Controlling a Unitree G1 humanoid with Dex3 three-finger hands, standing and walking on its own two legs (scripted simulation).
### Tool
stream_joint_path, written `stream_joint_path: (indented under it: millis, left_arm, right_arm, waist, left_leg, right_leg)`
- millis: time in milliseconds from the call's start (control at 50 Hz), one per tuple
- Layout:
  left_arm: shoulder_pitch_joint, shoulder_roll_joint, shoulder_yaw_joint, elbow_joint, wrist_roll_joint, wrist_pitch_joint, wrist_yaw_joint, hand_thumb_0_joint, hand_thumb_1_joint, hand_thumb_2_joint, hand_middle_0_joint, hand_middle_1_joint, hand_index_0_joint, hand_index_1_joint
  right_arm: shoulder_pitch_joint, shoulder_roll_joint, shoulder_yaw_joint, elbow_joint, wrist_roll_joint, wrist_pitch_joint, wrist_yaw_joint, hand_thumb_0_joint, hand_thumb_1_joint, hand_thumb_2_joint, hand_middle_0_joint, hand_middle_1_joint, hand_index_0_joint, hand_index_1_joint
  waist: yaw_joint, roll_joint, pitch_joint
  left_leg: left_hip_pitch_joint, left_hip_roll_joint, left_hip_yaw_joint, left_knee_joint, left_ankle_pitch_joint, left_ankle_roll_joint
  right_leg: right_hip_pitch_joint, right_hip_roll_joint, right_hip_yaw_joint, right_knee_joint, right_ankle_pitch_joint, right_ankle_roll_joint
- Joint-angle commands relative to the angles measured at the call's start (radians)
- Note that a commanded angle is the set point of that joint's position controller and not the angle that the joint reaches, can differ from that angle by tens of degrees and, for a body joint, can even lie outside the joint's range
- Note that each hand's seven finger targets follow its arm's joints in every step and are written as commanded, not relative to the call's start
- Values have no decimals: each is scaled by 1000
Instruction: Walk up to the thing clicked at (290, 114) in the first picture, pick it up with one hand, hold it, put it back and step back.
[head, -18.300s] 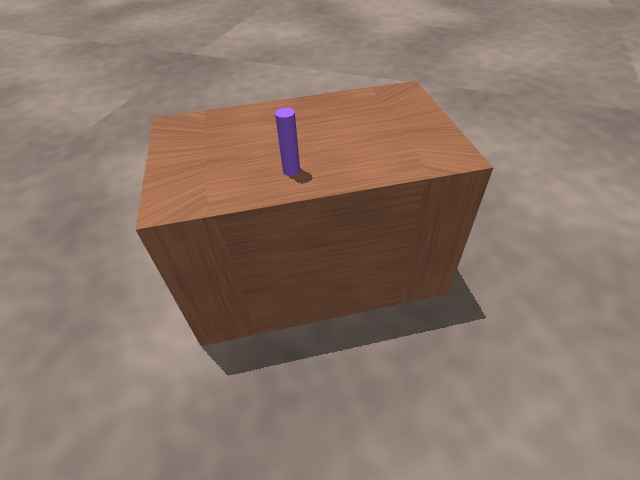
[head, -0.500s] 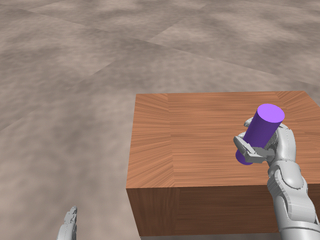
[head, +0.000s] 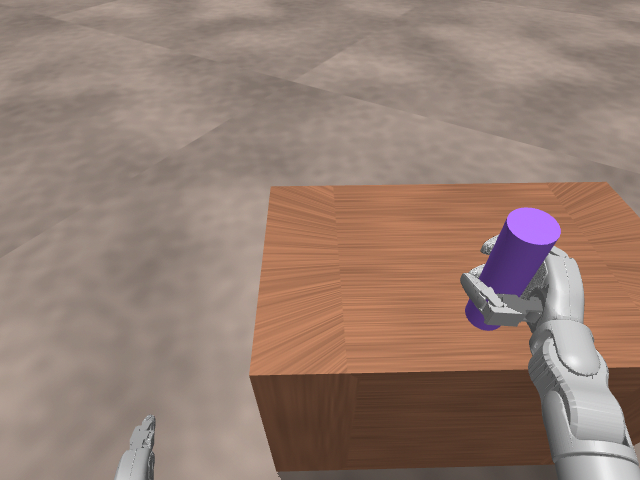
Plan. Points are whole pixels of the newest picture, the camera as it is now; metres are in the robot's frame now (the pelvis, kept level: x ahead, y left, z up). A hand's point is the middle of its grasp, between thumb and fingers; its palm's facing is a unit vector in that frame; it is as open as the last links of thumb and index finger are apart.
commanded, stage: hold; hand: right
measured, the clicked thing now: (504, 276) +0.33 -0.18 +0.13
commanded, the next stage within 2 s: crouch in 0.04 s
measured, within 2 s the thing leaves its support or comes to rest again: neither
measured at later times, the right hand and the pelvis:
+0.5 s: hand (486, 281) +0.37 -0.19 +0.07, palm faces +0.21 +0.98 +0.03, open 7.3 cm; pelvis -0.01 +0.00 -0.01, yaw +0 degrees
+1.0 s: hand (481, 267) +0.44 -0.21 +0.02, palm faces +0.19 +0.98 +0.03, open 7.3 cm; pelvis -0.02 -0.01 -0.04, yaw +1 degrees
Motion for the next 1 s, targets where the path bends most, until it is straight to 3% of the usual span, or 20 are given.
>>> stream_joint_path:
  millis: [0,20,40,120,160,240,260,340,380,460,500,520,540,600,700,740,780,820,840,980]
  left_arm:
    - [-108,168,70,-153,-1,-61,21,0,-542,46,-50,-52,-51,-50]
    - [-98,110,29,-129,-2,-61,16,0,-544,49,-50,-53,-51,-52]
    - [-104,121,33,-134,-3,-60,18,0,-542,47,-50,-53,-52,-51]
    - [-77,137,46,-164,-1,-55,19,0,-516,37,-51,-65,-67,-49]
    - [-95,71,-14,-141,-3,-55,10,0,-534,46,-43,-45,-45,-42]
    - [-128,175,65,-167,0,-55,16,0,-544,47,-44,-42,-43,-42]
    - [-104,132,35,-143,-2,-55,9,0,-546,47,-45,-43,-44,-43]
    - [-109,160,63,-181,-1,-73,14,0,-553,50,-48,-42,-45,-45]
    - [-92,120,18,-188,0,-81,11,0,-543,46,-49,-45,-49,-44]
    - [-87,190,79,-176,9,-98,25,0,-550,55,-50,-49,-49,-49]
    - [-91,157,36,-187,11,-108,15,0,-554,57,-51,-49,-50,-50]
    - [-70,172,55,-191,13,-111,17,0,-554,58,-51,-50,-50,-51]
    - [-82,114,-3,-213,11,-115,9,0,-557,61,-51,-50,-50,-51]
    - [-97,86,-49,-261,11,-120,2,0,-561,64,-54,-52,-52,-54]
    - [-75,231,58,-348,22,-121,11,0,-564,63,-57,-54,-54,-57]
    - [12,180,23,-305,24,-112,2,0,-554,56,-57,-55,-58,-54]
    - [-25,124,-31,-356,20,-116,-6,0,-553,55,-57,-54,-57,-53]
    - [-8,158,-2,-394,23,-120,-2,0,-551,53,-57,-54,-59,-52]
    - [13,141,-27,-392,28,-119,-7,0,-553,55,-59,-55,-60,-54]
    - [99,182,22,-435,38,-111,-14,0,-547,52,-60,-59,-63,-55]
  right_arm:
    - [-387,-165,-62,-269,5,-88,-7,0,-452,-1351,1378,1472,1407,1472]
    - [-402,-136,-34,-267,3,-93,-4,0,-428,-1363,1375,1481,1408,1481]
    - [-356,-146,-56,-215,5,-93,-6,0,-443,-1352,1372,1470,1402,1470]
    - [-367,-142,-34,-253,-3,-94,-3,0,-345,-1368,1325,1474,1369,1474]
    - [-339,-108,-15,-177,-2,-87,4,0,-409,-1334,1388,1472,1417,1472]
    - [-393,-185,-84,-87,-4,-90,11,0,-398,-1336,1389,1476,1419,1476]
    - [-414,-163,-67,-56,-3,-96,15,0,-383,-1329,1373,1464,1404,1464]
    - [-544,-206,-112,37,4,-155,20,0,-413,-1292,1356,1425,1382,1425]
    - [-578,-210,-106,91,1,-199,27,0,-392,-1272,1334,1403,1360,1403]
    - [-651,-263,-124,232,-11,-270,40,0,-404,-1276,1332,1402,1357,1402]
    - [-702,-291,-143,288,-14,-309,47,0,-372,-1268,1311,1389,1338,1389]
    - [-756,-304,-141,262,-15,-333,48,0,-376,-1275,1314,1395,1342,1395]
    - [-732,-296,-142,361,-19,-343,51,0,-376,-1277,1316,1398,1344,1398]
    - [-805,-362,-179,391,-22,-393,58,0,-385,-1317,1339,1435,1371,1435]
    - [-887,-426,-213,514,-29,-431,64,0,-404,-1384,1383,1499,1419,1500]
    - [-849,-384,-197,619,-33,-438,73,0,-367,-1365,1358,1480,1396,1480]
    - [-893,-412,-208,629,-39,-461,84,0,-357,-1340,1343,1457,1379,1457]
    - [-919,-430,-220,655,-41,-475,92,0,-346,-1326,1323,1438,1359,1438]
    - [-931,-426,-210,657,-46,-481,96,0,-341,-1335,1323,1444,1360,1444]
    - [-1016,-495,-241,658,-61,-508,110,0,-402,-1312,1312,1412,1341,1413]
  waist:
    - [7,49,-210]
    - [3,23,-194]
    - [3,64,-176]
    - [7,22,-232]
    - [1,46,-165]
    - [17,79,-161]
    - [25,51,-136]
    - [54,106,-186]
    - [52,96,-205]
    - [67,35,-278]
    - [62,1,-317]
    - [69,-9,-346]
    - [60,-6,-336]
    - [50,-13,-407]
    - [92,-5,-463]
    - [91,5,-392]
    - [87,29,-418]
    - [113,43,-445]
    - [109,8,-439]
    - [127,-81,-518]
  left_leg:
    - [51,-16,29,-49,232,3]
    - [44,-13,26,-51,214,4]
    - [44,-14,27,-54,208,2]
    - [60,-17,30,-44,235,7]
    - [51,-13,27,-54,218,2]
    - [16,-13,24,-56,184,-1]
    - [0,-11,20,-57,165,1]
    - [-32,-8,7,-40,144,-5]
    - [-47,-10,5,-14,144,-4]
    - [-97,-7,-7,40,158,-2]
    - [-126,-9,-7,82,178,3]
    - [-136,-11,-6,93,182,6]
    - [-146,-12,-4,104,174,6]
    - [-126,-12,-11,137,192,5]
    - [-173,-18,-17,168,180,6]
    - [-211,-24,-8,179,161,8]
    - [-203,-22,-14,201,171,5]
    - [-240,-26,-14,219,174,4]
    - [-264,-27,-11,228,162,8]
    - [-358,-35,-9,287,143,13]
  right_leg:
    - [75,6,-1,-45,224,-21]
    - [64,9,-4,-47,205,-21]
    - [47,9,-3,-43,197,-25]
    - [80,4,-4,-49,233,-16]
    - [39,11,-6,-49,207,-21]
    - [24,8,-3,-52,165,-28]
    - [13,12,-7,-53,145,-27]
    - [-1,13,-6,-21,111,-38]
    - [-17,10,-3,1,113,-36]
    - [-33,12,-3,50,118,-29]
    - [-64,8,3,92,147,-23]
    - [-63,3,5,109,156,-20]
    - [-101,4,5,121,151,-19]
    - [-146,6,5,158,164,-19]
    - [-173,4,10,193,140,-20]
    - [-228,4,13,202,131,-20]
    - [-274,6,7,227,132,-26]
    - [-266,1,11,248,133,-28]
    - [-266,0,14,253,134,-23]
    - [-254,-1,25,315,159,-14]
